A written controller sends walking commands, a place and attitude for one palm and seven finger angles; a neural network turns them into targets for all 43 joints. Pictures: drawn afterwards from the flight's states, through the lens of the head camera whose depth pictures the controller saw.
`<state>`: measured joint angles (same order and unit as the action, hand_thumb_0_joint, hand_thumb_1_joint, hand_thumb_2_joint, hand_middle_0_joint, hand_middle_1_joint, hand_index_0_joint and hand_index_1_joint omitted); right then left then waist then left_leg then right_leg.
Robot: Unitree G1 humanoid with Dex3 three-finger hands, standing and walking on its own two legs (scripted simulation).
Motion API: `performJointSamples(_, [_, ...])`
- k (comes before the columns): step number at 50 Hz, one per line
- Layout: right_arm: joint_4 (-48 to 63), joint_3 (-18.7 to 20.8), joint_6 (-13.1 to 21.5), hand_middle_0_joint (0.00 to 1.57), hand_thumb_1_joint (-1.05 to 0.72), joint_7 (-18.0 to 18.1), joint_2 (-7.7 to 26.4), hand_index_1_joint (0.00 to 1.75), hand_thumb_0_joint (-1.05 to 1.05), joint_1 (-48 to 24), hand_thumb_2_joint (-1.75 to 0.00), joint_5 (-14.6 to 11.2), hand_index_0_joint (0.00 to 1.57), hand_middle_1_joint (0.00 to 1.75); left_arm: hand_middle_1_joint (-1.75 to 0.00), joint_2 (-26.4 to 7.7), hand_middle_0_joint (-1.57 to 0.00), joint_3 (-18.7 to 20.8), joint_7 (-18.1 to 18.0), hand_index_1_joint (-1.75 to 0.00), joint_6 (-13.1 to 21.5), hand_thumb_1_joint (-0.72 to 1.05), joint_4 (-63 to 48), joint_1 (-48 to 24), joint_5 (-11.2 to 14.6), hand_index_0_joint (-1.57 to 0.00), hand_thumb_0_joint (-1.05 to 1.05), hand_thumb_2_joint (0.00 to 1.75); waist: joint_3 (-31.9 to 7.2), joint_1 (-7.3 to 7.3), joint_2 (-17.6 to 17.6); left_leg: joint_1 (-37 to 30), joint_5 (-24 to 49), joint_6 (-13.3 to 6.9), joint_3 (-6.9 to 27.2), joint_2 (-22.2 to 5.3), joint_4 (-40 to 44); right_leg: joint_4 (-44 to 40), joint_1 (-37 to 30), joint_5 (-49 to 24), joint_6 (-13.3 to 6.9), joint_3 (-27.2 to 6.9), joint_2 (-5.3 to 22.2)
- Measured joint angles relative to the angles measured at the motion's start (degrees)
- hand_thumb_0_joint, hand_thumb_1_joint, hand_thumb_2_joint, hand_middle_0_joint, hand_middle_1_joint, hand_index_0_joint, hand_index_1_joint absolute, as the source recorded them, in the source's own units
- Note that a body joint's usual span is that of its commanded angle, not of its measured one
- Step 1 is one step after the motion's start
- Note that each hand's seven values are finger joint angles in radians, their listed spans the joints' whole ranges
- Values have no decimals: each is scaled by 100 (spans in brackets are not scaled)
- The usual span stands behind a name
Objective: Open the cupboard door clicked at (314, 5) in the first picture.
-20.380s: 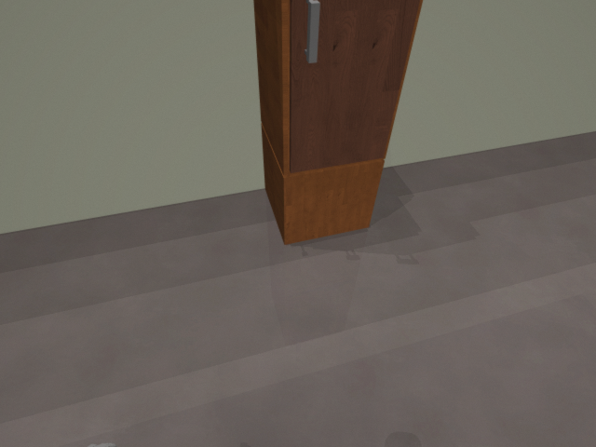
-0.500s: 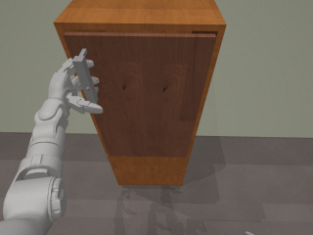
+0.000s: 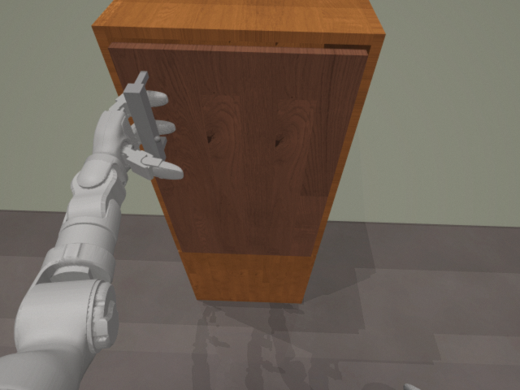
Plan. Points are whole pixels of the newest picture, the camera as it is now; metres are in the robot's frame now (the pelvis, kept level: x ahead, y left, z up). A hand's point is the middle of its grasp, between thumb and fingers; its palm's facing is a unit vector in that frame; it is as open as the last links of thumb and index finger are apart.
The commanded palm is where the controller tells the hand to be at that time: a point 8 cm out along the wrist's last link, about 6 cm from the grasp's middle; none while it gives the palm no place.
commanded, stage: slide the fingers in behind the handle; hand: left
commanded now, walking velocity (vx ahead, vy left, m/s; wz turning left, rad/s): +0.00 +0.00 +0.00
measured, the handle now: (150, 120) +0.50 +0.18 +0.15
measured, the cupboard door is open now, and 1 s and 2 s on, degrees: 0 0 36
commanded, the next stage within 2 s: close the thumb around the handle in 0.26 s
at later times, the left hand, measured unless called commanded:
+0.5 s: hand (154, 140) +0.44 +0.17 +0.16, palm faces -0.04 -1.00 +0.02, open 13.5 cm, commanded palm +0.42 +0.22 +0.16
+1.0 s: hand (158, 139) +0.45 +0.16 +0.15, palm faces -0.03 -1.00 +0.01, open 5.6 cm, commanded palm +0.42 +0.21 +0.16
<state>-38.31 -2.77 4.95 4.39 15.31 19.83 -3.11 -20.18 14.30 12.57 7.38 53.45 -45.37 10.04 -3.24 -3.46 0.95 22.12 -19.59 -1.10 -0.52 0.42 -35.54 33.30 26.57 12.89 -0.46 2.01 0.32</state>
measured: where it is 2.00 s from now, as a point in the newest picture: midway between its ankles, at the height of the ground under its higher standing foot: outside the picture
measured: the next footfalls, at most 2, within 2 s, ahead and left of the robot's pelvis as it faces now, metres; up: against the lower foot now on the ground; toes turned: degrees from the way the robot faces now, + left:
none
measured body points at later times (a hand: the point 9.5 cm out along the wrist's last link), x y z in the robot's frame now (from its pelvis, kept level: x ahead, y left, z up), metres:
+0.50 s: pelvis +0.00 +0.00 +0.00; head +0.02 +0.00 +0.45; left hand +0.44 +0.22 +0.16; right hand +0.09 -0.25 -0.11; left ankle -0.02 +0.11 -0.73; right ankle +0.04 -0.12 -0.73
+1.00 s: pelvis +0.01 +0.00 +0.00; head +0.03 +0.00 +0.45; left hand +0.44 +0.21 +0.16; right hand +0.09 -0.26 -0.11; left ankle -0.02 +0.11 -0.73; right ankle +0.04 -0.12 -0.73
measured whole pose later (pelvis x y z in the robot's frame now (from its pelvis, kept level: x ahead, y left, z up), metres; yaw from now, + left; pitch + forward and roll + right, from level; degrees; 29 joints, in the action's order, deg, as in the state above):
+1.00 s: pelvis +0.01 +0.00 +0.00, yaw -1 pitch +5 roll +0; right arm -37.4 -2.5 4.2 4.1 15.2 19.6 -3.0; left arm -18.9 14.4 11.3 5.9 48.4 -41.5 10.2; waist -3.6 -3.3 1.5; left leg 20.3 -19.7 -1.2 -1.1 0.3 -34.5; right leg 32.4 25.0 12.9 -0.3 1.4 0.1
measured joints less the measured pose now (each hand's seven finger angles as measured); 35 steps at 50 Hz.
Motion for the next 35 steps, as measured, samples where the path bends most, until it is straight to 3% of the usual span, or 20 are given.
performJointSamples(22, [134,22,-43,20,-90,-13,-15,30,1,-19,-90,2,20,30,-121,76,-31,113,-50,-121,-115,-49,-507,421,23,-31,-1,30,-43,5,19,-180,-10,-26,-102,-15,103,-88,-136,-21,27,-103,-27])
performJointSamples(28, [133,23,-59,20,-90,-10,-6,30,1,-50,-90,-4,20,30,-122,111,-31,66,-38,-122,-183,-33,-595,484,49,-32,-1,37,-47,33,27,-210,-13,-27,-80,-10,108,-104,-180,-16,29,-81,-20])
performJointSamples(35, [111,26,-40,20,-90,1,-11,30,1,-96,-90,-1,20,30,-125,177,-33,-66,-115,-126,-195,-1,-612,418,37,-34,-1,51,-22,53,35,-205,-4,-27,-50,6,104,-102,-188,-13,31,-52,-1])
